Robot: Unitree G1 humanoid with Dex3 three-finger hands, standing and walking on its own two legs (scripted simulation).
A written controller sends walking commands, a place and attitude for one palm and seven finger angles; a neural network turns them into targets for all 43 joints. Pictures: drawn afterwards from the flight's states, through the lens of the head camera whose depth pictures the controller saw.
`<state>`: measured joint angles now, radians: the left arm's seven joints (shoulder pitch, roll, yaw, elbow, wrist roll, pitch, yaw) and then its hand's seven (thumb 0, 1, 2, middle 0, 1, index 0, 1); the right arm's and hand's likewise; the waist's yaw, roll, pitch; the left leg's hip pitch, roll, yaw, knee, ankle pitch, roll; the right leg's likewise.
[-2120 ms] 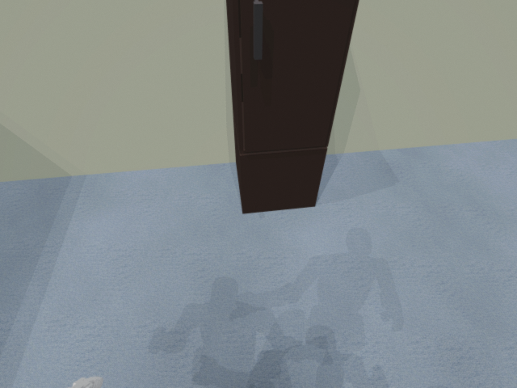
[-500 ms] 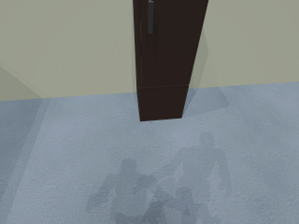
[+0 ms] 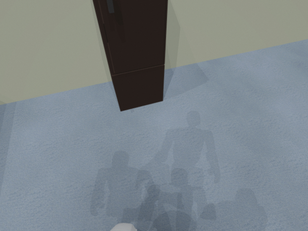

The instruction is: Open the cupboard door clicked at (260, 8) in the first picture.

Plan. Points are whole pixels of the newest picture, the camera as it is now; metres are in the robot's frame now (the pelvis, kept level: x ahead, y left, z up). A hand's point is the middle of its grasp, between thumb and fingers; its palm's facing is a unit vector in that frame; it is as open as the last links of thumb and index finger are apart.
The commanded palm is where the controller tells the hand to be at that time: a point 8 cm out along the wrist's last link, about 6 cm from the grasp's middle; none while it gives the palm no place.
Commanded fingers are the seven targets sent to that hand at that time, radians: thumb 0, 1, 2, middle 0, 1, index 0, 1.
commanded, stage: walk to a spot facing it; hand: left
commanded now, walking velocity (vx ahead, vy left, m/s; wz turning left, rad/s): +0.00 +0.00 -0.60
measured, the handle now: out of the picture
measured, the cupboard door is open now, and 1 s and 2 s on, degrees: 0 0 0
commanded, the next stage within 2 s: turn to face it in 1.26 s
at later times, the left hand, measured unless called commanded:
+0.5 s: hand (105, 212) +0.18 +0.17 -0.15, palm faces -0.36 -0.91 -0.20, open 7.4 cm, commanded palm none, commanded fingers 0.00 0.90 0.90 -0.20 -0.30 -0.20 -0.30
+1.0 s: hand (142, 175) +0.32 +0.08 -0.19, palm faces -0.49 -0.85 -0.16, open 7.3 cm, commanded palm none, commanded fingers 0.00 0.90 0.90 -0.20 -0.30 -0.20 -0.30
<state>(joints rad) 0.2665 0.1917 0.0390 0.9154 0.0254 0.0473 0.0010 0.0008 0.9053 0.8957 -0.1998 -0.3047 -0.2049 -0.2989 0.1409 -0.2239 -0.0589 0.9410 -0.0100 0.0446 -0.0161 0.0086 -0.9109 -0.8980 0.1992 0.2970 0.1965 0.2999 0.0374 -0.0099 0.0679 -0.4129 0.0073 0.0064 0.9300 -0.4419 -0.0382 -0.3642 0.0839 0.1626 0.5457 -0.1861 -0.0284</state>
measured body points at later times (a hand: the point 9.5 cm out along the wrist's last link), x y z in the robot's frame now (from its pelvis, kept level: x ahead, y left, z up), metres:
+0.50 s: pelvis +0.02 +0.00 +0.01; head +0.05 +0.01 +0.45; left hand +0.20 +0.22 -0.14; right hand -0.09 -0.23 -0.13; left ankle -0.03 +0.14 -0.73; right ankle +0.02 -0.16 -0.69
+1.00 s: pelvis +0.19 -0.07 -0.01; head +0.21 -0.04 +0.44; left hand +0.34 +0.12 -0.18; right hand +0.12 -0.31 -0.13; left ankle +0.29 -0.03 -0.73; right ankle +0.05 -0.15 -0.69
